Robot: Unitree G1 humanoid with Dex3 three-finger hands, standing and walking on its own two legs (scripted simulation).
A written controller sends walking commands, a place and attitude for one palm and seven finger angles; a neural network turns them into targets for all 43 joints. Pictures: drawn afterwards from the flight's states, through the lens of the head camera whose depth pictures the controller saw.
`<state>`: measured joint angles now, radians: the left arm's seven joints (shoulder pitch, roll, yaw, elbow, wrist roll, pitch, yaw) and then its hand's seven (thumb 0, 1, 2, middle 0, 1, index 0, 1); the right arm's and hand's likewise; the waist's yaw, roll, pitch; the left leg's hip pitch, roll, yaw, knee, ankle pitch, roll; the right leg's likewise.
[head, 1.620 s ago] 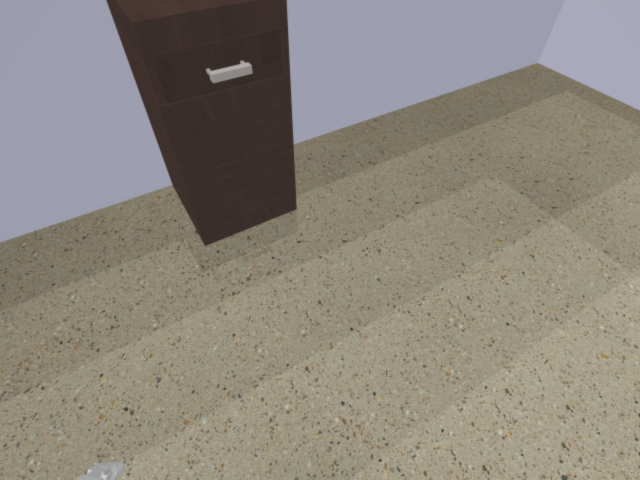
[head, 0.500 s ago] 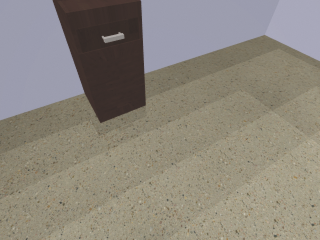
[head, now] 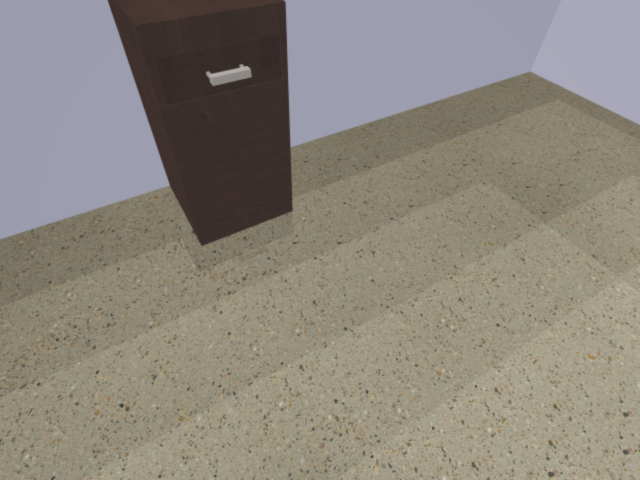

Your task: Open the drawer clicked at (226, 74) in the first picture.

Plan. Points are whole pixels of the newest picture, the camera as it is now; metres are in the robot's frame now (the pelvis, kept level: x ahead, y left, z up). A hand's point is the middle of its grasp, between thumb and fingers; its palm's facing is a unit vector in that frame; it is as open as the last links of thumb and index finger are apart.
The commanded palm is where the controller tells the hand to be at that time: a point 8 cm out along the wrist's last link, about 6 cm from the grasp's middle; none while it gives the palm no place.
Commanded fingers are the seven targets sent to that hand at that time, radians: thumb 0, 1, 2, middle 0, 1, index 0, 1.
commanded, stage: look at it before walking up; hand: left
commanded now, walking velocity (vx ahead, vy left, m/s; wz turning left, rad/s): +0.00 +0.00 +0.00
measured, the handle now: (228, 73) +1.20 +0.36 -0.07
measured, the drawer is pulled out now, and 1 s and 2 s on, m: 0.00 0.00 0.00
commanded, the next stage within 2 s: walk to a spot facing it in 0.12 s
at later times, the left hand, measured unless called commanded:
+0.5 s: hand out of the picture +0.06 +0.20 -0.18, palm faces -0.09 -0.96 -0.25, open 7.4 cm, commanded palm none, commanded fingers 0.00 0.90 0.90 -0.20 -0.30 -0.20 -0.30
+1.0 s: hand (227, 476) +0.17 +0.15 -0.19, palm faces -0.17 -0.97 -0.18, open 7.4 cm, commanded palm none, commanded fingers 0.00 0.90 0.90 -0.20 -0.30 -0.20 -0.30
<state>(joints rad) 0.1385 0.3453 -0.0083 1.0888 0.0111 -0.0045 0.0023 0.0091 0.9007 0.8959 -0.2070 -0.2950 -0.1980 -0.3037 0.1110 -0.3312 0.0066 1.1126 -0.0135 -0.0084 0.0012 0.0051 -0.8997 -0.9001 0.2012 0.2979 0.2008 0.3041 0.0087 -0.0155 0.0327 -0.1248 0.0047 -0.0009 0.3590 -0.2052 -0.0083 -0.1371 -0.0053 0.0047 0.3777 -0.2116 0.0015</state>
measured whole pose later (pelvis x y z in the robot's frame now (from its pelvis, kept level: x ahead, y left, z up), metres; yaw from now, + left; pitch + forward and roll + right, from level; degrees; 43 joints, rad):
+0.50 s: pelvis +0.03 -0.02 -0.01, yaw -8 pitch -1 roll +1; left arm 0.30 0.25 0.03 1.04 0.02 0.04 -0.03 0.01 0.90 0.90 -0.20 -0.29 -0.19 -0.30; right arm 0.23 -0.25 -0.02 1.06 -0.03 -0.01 0.00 0.00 -0.90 -0.90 0.20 0.30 0.20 0.30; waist 0.03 0.00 0.02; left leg -0.12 0.06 0.12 0.49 -0.34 -0.03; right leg -0.29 -0.01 -0.03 0.70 -0.45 -0.01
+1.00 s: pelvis +0.21 -0.04 -0.02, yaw -18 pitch +0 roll -1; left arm 0.48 0.15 0.04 1.09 0.03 -0.06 0.02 0.01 0.90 0.90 -0.21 -0.30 -0.20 -0.30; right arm 0.07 -0.16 -0.04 0.95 -0.02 -0.03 0.03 0.01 -0.90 -0.90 0.20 0.30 0.20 0.30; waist 0.07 -0.02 0.05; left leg -0.49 0.07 0.10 0.64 -0.18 -0.01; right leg 0.05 0.03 0.10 0.40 -0.45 -0.02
